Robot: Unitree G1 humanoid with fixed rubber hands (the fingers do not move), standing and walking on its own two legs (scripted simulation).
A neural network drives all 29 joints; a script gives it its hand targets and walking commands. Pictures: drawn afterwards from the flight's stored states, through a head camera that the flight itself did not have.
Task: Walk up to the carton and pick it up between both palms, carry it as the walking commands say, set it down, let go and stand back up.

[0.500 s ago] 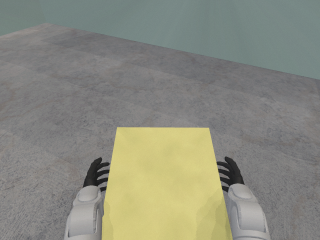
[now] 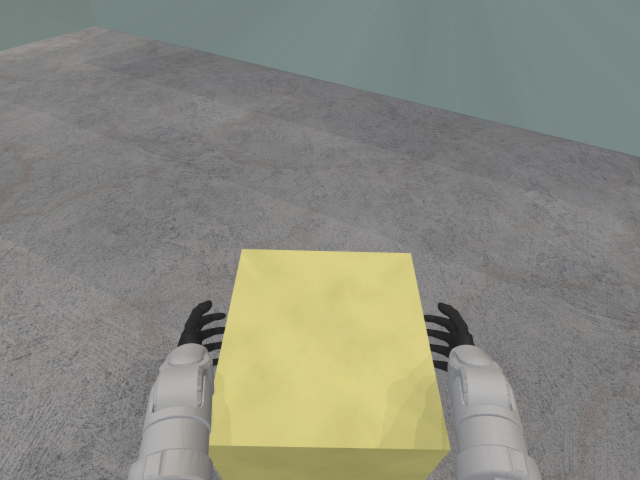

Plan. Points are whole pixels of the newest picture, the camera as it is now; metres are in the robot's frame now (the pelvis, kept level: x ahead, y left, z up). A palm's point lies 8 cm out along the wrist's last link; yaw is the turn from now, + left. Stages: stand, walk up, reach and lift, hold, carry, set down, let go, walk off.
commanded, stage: set down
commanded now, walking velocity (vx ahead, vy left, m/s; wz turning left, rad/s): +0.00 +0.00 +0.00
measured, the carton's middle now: (324, 362) +0.33 -0.01 -0.07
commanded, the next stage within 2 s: none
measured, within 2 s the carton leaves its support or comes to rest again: neither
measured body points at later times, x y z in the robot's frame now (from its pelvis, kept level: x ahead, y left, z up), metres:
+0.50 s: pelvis -0.01 +0.00 -0.02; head +0.13 +0.01 +0.41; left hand +0.32 +0.17 -0.09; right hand +0.33 -0.19 -0.08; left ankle +0.04 +0.11 -0.74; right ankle -0.01 -0.12 -0.74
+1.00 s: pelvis -0.05 -0.01 -0.10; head +0.15 +0.01 +0.30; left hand +0.36 +0.17 -0.18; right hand +0.37 -0.19 -0.17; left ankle +0.04 +0.11 -0.74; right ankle -0.01 -0.12 -0.74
